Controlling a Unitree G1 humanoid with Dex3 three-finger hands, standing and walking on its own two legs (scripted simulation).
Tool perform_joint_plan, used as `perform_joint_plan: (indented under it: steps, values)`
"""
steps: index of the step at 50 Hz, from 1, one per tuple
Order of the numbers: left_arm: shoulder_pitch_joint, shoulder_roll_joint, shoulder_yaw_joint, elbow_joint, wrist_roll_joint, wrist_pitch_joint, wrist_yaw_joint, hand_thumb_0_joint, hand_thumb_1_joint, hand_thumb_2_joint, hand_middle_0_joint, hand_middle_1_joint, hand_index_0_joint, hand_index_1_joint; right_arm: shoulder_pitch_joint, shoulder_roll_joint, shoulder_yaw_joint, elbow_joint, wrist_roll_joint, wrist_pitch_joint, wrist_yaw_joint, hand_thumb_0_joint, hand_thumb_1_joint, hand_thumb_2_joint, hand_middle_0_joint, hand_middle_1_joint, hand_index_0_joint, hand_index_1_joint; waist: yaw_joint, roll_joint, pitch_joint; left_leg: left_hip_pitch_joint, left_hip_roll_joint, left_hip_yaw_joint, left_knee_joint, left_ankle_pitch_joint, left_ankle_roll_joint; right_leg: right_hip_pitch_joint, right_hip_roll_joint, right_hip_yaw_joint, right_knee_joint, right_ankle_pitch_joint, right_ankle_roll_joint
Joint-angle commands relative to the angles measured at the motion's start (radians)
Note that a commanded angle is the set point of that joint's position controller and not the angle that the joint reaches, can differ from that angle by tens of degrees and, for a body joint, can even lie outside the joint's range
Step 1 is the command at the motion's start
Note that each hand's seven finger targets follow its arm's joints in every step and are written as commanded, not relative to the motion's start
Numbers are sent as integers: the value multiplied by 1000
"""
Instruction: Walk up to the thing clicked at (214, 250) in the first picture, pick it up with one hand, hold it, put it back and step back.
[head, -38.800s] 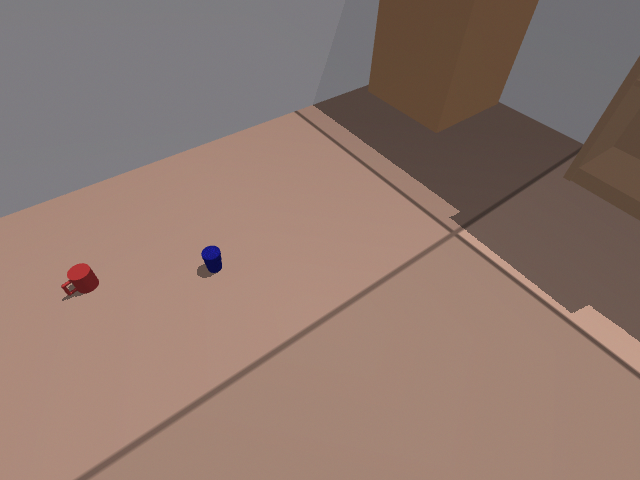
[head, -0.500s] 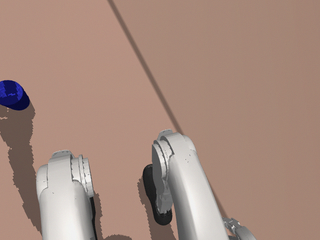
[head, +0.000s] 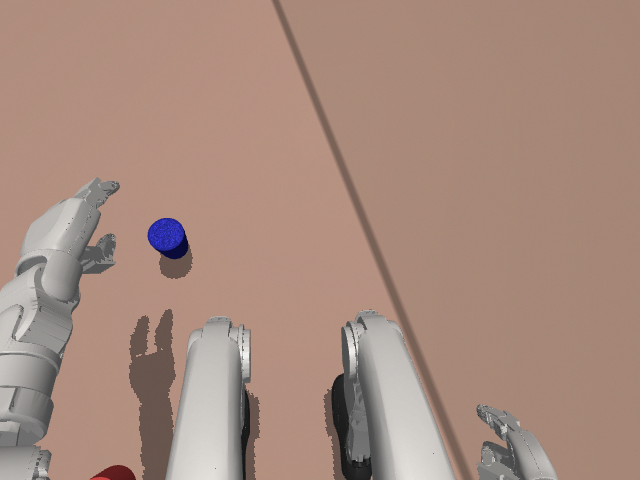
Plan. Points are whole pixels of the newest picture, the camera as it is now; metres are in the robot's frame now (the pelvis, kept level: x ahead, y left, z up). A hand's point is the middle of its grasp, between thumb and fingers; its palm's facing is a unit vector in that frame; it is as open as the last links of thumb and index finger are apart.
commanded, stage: home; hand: left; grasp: from above
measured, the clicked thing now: (171, 241) +0.50 +0.26 -0.42
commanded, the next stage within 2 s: none
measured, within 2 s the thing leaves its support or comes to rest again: neither
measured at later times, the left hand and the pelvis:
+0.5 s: hand (52, 346) +0.26 +0.21 +0.10, palm faces +0.05 -0.95 -0.32, open 7.4 cm; pelvis +0.03 +0.00 +0.18, yaw +4 degrees
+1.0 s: hand out of the picture +0.21 +0.19 +0.20, palm faces +0.14 -0.97 -0.20, open 7.4 cm; pelvis +0.07 -0.01 +0.25, yaw +5 degrees
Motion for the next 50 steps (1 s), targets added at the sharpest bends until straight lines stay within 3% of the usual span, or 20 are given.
perform_joint_plan:
  steps: [1,3,5,9,14,26,27,29,31,37,48,50]
  values:
    - [-118,171,76,-282,-111,13,43,0,899,900,-200,-299,-200,-299,86,-152,-75,-87,19,-51,-36,0,-899,-900,200,300,200,300,6,161,-540,574,15,-6,-413,85,22,402,4,-17,-323,125,-64]
    - [-80,117,48,-336,-150,38,53,0,887,895,-199,-299,-199,-299,59,-144,-69,-96,27,-70,-49,0,-899,-900,200,300,200,300,-1,174,-527,631,17,-21,-474,58,18,443,3,-18,-358,119,-60]
    - [-12,54,18,-353,-203,64,58,0,893,900,-200,-301,-200,-301,32,-136,-65,-101,34,-91,-63,0,-899,-900,200,300,200,300,-12,159,-451,662,18,-30,-532,16,17,457,2,-18,-409,88,-58]
    - [141,8,19,-410,-315,120,69,0,900,901,-200,-300,-200,-300,-7,-117,-48,-126,44,-126,-89,0,-899,-900,200,300,200,300,-3,122,-409,751,9,-26,-616,25,18,574,3,-2,-515,79,-58]
    - [248,-26,40,-490,-439,177,90,0,900,900,-200,-300,-200,-300,-33,-90,-29,-152,49,-161,-120,0,-900,-900,200,300,200,300,3,103,-341,855,5,-20,-725,27,20,712,4,19,-649,79,-54]
    - [609,-186,34,-683,-632,329,99,0,900,900,-200,-301,-200,-300,33,-39,15,-190,52,-220,-205,0,-901,-899,200,299,200,299,20,57,-206,1133,6,-13,-981,242,7,1081,4,17,-941,250,-49]
    - [643,-183,44,-712,-642,339,98,0,900,900,-200,-301,-200,-300,42,-39,12,-199,50,-225,-213,0,-901,-899,200,299,200,299,29,49,-204,1154,3,1,-993,265,11,1121,6,18,-968,269,-48]
    - [697,-212,26,-755,-658,353,92,0,900,900,-200,-301,-200,-301,59,-30,15,-204,47,-237,-226,0,-901,-899,199,299,200,299,20,43,-185,1192,-1,19,-1018,327,10,1170,7,16,-1009,320,-46]
    - [767,-215,34,-791,-667,369,89,0,900,900,-200,-301,-200,-301,68,-29,14,-216,46,-247,-238,0,-901,-899,199,299,200,299,35,45,-153,1234,-3,26,-1055,357,9,1205,8,13,-1046,343,-45]
    - [893,-240,12,-888,-658,379,70,0,900,900,-200,-301,-200,-301,73,-18,8,-241,33,-281,-257,0,-901,-899,199,299,199,299,39,22,-69,1279,-6,26,-1115,379,13,1252,10,3,-1114,355,-42]
    - [877,-238,0,-884,-646,374,26,0,900,900,-200,-300,-200,-300,51,-37,-3,-236,20,-330,-259,0,-901,-900,200,299,200,299,38,-11,13,1306,-5,35,-1155,330,18,1248,6,-7,-1148,302,-32]
    - [867,-224,10,-913,-641,372,28,0,900,900,-200,-300,-200,-300,46,-38,-5,-239,18,-337,-259,0,-901,-900,200,300,200,300,45,5,-22,1317,-8,38,-1148,344,18,1262,1,-4,-1147,316,-33]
